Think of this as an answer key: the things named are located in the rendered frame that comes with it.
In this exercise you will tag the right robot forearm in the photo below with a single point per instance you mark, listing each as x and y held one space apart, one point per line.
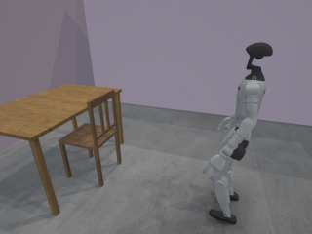
232 116

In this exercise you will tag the right robot foot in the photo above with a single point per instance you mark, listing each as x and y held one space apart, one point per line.
234 197

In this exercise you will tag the robot left hand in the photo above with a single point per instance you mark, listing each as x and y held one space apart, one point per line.
218 163

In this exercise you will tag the table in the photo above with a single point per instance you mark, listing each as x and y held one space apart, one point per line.
31 117

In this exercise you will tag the humanoid robot torso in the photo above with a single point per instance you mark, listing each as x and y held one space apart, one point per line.
240 112

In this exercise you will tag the robot left upper arm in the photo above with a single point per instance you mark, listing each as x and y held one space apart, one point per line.
252 93

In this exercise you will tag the robot right hand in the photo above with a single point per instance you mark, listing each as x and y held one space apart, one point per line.
229 123

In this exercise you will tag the chair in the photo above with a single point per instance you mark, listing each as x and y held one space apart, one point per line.
92 136

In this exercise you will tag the left robot forearm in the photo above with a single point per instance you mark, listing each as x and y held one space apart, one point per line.
241 134

